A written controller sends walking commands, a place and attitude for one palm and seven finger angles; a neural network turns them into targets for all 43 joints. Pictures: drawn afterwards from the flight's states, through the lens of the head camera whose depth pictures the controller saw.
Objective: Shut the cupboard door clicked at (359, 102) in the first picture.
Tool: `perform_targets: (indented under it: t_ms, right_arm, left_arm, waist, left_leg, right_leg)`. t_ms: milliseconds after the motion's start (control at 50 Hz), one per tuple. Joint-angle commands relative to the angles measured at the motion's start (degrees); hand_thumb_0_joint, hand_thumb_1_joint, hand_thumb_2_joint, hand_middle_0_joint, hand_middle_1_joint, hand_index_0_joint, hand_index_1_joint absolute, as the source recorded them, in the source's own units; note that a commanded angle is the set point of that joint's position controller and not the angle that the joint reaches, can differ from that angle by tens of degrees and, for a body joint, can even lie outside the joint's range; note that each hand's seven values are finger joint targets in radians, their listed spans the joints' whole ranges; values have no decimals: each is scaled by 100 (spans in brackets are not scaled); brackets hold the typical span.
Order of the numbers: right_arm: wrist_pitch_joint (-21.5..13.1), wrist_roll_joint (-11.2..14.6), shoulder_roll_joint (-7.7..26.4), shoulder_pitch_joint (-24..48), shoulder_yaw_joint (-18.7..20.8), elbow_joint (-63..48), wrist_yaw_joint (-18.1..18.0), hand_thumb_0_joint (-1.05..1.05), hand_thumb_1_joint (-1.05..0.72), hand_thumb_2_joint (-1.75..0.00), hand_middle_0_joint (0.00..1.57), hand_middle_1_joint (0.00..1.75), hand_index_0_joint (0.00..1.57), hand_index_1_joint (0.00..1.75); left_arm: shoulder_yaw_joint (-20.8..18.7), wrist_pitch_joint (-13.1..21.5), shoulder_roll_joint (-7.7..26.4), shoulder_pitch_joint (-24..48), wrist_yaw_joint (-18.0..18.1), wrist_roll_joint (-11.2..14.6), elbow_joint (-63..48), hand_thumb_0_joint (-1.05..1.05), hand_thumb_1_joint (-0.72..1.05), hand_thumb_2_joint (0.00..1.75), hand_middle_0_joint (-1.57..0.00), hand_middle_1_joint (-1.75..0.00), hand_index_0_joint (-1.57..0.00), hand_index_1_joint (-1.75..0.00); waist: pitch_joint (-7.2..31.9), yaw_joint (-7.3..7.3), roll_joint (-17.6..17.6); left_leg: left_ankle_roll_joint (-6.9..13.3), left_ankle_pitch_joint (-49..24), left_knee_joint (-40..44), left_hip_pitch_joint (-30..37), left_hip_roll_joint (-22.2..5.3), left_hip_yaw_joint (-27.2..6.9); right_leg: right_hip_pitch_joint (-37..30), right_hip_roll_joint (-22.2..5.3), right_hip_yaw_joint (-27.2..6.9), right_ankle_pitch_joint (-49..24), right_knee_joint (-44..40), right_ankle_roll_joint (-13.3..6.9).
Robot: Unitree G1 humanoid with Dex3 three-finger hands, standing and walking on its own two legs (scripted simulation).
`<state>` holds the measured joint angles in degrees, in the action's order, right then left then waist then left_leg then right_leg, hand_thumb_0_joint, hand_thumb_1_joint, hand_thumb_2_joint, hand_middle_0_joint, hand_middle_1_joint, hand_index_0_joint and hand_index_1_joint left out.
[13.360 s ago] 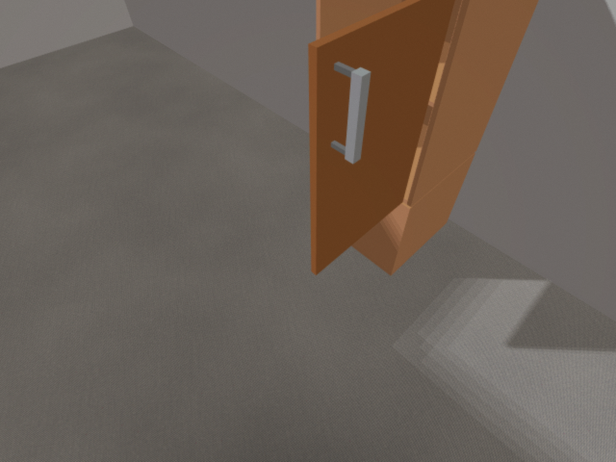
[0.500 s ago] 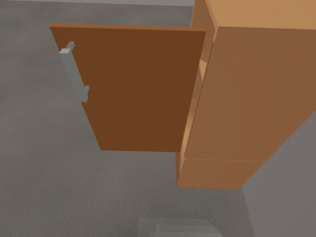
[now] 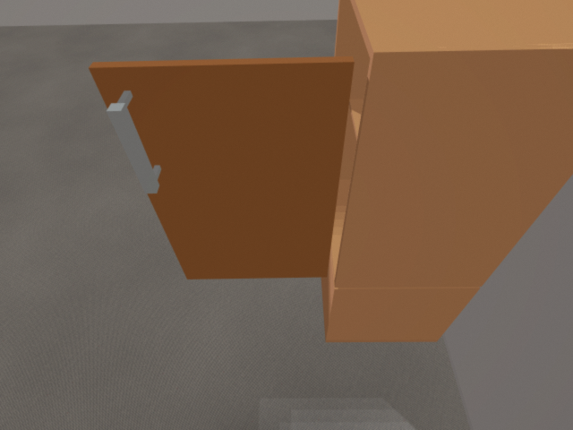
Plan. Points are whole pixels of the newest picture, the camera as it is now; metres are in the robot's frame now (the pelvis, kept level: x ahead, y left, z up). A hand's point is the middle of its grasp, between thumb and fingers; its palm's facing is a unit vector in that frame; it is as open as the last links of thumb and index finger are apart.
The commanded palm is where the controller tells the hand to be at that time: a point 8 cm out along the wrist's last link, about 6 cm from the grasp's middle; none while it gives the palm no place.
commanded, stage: look again from close up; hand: left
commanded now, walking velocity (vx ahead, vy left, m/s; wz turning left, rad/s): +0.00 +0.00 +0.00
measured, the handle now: (139, 145) +0.50 +0.27 +0.13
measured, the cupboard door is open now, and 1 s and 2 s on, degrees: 91 91 91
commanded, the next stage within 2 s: shuffle to correct the standing spot in 0.38 s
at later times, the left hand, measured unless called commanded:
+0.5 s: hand out of the picture +0.03 +0.15 -0.17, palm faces +0.00 -0.98 -0.21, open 7.3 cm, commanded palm none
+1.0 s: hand out of the picture +0.08 +0.19 -0.18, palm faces +0.04 -0.97 -0.23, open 7.4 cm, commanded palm none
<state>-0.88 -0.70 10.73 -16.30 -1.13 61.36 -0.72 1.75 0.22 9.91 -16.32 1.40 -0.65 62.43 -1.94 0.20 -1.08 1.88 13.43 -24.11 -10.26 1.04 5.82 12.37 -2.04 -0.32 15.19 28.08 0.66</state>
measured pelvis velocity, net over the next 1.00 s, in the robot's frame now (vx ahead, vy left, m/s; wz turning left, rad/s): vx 0.07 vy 0.00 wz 0.01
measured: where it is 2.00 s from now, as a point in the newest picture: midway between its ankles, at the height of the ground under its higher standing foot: outside the picture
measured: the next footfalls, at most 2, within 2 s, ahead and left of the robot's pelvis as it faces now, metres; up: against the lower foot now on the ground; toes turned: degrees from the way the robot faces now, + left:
left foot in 1.26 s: +0.13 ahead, +0.16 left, +0.00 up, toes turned +3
right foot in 1.48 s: +0.13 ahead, -0.03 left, +0.00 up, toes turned +1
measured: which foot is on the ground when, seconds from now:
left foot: down 0.00-1.00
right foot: down 0.00-1.00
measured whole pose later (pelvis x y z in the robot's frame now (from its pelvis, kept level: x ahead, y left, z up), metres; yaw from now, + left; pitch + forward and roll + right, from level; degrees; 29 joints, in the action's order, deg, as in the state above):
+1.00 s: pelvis +0.07 +0.00 -0.01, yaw +0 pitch +0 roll +2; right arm -0.3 -1.4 9.5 -19.1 -0.7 60.2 -1.2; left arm -1.6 -0.8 10.0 -14.8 1.1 -1.2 59.8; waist -4.5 0.9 0.3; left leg 2.4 22.6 -30.5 -7.8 1.6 6.3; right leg 16.6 -2.8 5.9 23.7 39.4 -2.4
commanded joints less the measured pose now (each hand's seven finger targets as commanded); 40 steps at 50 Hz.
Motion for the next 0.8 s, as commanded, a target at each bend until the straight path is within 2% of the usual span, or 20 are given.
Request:
perform_targets:
  t_ms: [0, 80, 160, 200, 220, 300, 340, 380, 420, 460, 520, 580, 620, 660, 700, 740, 760, 780]
  right_arm:
    - [-147, 13, 574, -178, 105, -80, -69, 0, -90, -90, 20, 30, 20, 30]
    - [-128, 11, 520, -133, 104, 24, -75, 0, -90, -90, 20, 30, 20, 30]
    - [-109, 13, 490, -98, 108, 85, -79, 0, -90, -90, 20, 30, 20, 30]
    - [-101, 7, 489, -89, 106, 103, -79, 0, -90, -90, 20, 30, 20, 30]
    - [-97, 15, 453, -82, 108, 116, -80, 0, -90, -90, 20, 30, 20, 30]
    - [-115, 8, 541, -55, 119, 127, -87, 0, -90, -90, 20, 30, 20, 30]
    - [-120, 12, 547, -39, 127, 136, -95, 0, -90, -90, 20, 30, 20, 30]
    - [-133, 11, 575, -35, 135, 129, -101, 0, -90, -90, 20, 30, 20, 30]
    - [-132, 13, 540, 2, 134, 143, -113, 0, -90, -90, 20, 30, 20, 30]
    - [-129, 7, 609, 32, 140, 138, -114, 0, -90, -90, 20, 30, 20, 30]
    - [-74, -8, 461, -62, 105, 152, -86, 0, -90, -90, 20, 30, 20, 30]
    - [1, -39, 445, -66, 121, 41, -42, 0, -90, -90, 20, 30, 20, 30]
    - [33, -37, 385, -59, 134, -42, -27, 0, -90, -90, 20, 30, 20, 30]
    - [33, -45, 398, -85, 154, -118, -23, 0, -90, -90, 20, 30, 20, 30]
    - [8, -42, 377, -195, 166, -130, -19, 0, -90, -90, 20, 30, 20, 30]
    - [-23, -40, 394, -387, 177, -102, -16, 0, -90, -90, 20, 30, 20, 30]
    - [-51, -46, 444, -539, 187, -63, -17, 0, -90, -90, 20, 30, 20, 30]
    - [-72, -64, 619, -705, 218, -35, -31, 0, -90, -90, 20, 30, 20, 30]
  left_arm:
    - [-151, 111, 711, -181, 53, 0, -142, 0, 90, 90, -20, -30, -20, -30]
    - [-148, 118, 698, -191, 57, 0, -70, 0, 90, 90, -20, -30, -20, -30]
    - [-154, 132, 707, -153, 56, -5, -43, 0, 90, 90, -20, -30, -20, -30]
    - [-151, 132, 700, -152, 49, 5, -40, 0, 90, 90, -20, -30, -20, -30]
    - [-154, 137, 711, -168, 50, -1, -43, 0, 90, 90, -20, -30, -20, -30]
    - [-161, 161, 750, -119, 46, 9, -55, 0, 90, 90, -20, -30, -20, -30]
    - [-176, 171, 770, -118, 49, 2, -65, 0, 90, 90, -20, -30, -20, -30]
    - [-188, 180, 796, -93, 50, 6, -74, 0, 90, 90, -20, -30, -20, -30]
    - [-206, 179, 800, -82, 50, 2, -85, 0, 90, 90, -20, -30, -20, -30]
    - [-209, 176, 829, -48, 49, 5, -91, 0, 90, 90, -20, -30, -20, -30]
    - [-227, 157, 770, -167, 47, -21, -91, 0, 90, 90, -20, -30, -20, -30]
    - [-303, 129, 906, -267, 41, -31, -132, 0, 90, 90, -20, -30, -20, -30]
    - [-381, 110, 1023, -400, 41, -40, -154, 0, 90, 90, -20, -30, -20, -30]
    - [-445, 111, 1059, -421, 57, -49, -217, 0, 90, 90, -20, -30, -20, -30]
    - [-487, 106, 1055, -379, 58, -58, -273, 0, 90, 90, -20, -30, -20, -30]
    - [-516, 71, 997, -325, 49, -60, -351, 0, 90, 90, -20, -30, -20, -30]
    - [-513, 52, 927, -245, 39, -66, -390, 0, 90, 90, -20, -30, -20, -30]
    - [-486, 28, 782, -194, 24, -68, -454, 0, 90, 90, -20, -30, -20, -30]
  waist:
    - [-43, 3, 217]
    - [-117, 9, 141]
    - [-196, 7, 236]
    - [-169, -2, 137]
    - [-199, 10, 215]
    - [24, -6, 118]
    - [-6, 9, 208]
    - [136, 1, 175]
    - [44, 18, 172]
    - [46, 14, 140]
    - [-46, 54, 250]
    - [-229, 103, 547]
    - [-332, 150, 763]
    - [-432, 144, 885]
    - [-335, 113, 905]
    - [-297, 43, 580]
    - [-219, -18, 252]
    - [-103, -57, -421]
  left_leg:
    - [52, -651, 521, 41, -711, -724]
    - [21, -592, 502, 48, -693, -676]
    - [-12, -513, 477, 6, -674, -646]
    - [-29, -458, 483, 39, -672, -635]
    - [-22, -472, 473, 28, -683, -616]
    - [-44, -711, 415, 159, -707, -605]
    - [-46, -799, 390, 125, -706, -597]
    - [-47, -953, 374, 216, -730, -590]
    - [-45, -1028, 381, 202, -744, -587]
    - [-56, -1032, 376, 210, -740, -599]
    - [-81, -421, 277, 28, -616, -464]
    - [-158, 284, -49, -408, -396, -292]
    - [-184, 574, -405, -709, -287, -173]
    - [-199, 648, -653, -862, -317, -174]
    - [-192, 512, -495, -674, -304, -156]
    - [-155, 162, -203, -260, -316, -139]
    - [-76, -398, -48, 35, -430, -273]
    - [119, -1162, 22, 410, -758, -644]
  right_leg:
    - [92, -374, -438, -631, -481, -258]
    - [101, -390, -460, -659, -565, -272]
    - [98, -413, -489, -684, -654, -290]
    - [121, -403, -513, -594, -698, -300]
    - [105, -398, -496, -645, -726, -300]
    - [-14, -412, -507, -1009, -655, -313]
    - [-77, -414, -501, -1207, -640, -317]
    - [-165, -424, -484, -1411, -593, -329]
    - [-178, -404, -460, -1508, -591, -331]
    - [-176, -423, -464, -1493, -596, -331]
    - [-216, -497, -566, -930, -681, -394]
    - [-242, -787, -971, -149, -931, -585]
    - [-338, -1085, -1313, 38, -1163, -778]
    - [-284, -1358, -1526, -302, -1163, -967]
    - [-254, -1322, -1321, -716, -906, -955]
    - [10, -1057, -942, -672, -512, -809]
    - [110, -776, -592, -672, -112, -674]
    - [400, -396, -91, -374, 473, -498]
